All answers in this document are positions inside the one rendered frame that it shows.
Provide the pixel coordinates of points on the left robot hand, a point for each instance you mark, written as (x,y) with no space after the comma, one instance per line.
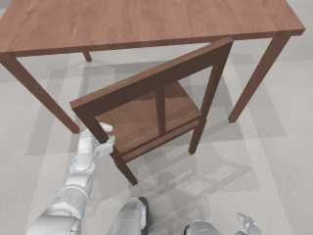
(89,144)

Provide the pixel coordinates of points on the chair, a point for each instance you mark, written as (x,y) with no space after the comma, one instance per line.
(151,108)

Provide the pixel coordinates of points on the right robot thigh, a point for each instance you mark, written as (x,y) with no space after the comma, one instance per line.
(202,228)

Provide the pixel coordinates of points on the left robot thigh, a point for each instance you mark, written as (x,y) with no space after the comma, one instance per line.
(129,220)

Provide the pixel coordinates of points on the right robot hand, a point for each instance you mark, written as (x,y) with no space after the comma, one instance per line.
(249,225)

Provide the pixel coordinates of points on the table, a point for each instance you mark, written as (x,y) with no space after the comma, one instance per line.
(51,27)

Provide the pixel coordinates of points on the left robot forearm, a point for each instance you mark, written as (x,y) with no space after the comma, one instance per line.
(74,195)

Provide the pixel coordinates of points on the robot left upper arm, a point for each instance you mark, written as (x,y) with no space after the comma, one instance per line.
(47,224)

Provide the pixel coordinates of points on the robot thigh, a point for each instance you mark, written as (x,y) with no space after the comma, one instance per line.
(129,220)
(202,228)

